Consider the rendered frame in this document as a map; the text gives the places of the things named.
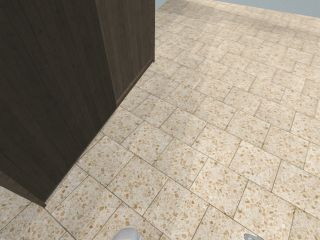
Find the robot left thigh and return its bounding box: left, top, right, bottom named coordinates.
left=112, top=228, right=142, bottom=240

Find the wardrobe door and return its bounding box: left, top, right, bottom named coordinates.
left=0, top=0, right=117, bottom=202
left=95, top=0, right=151, bottom=101

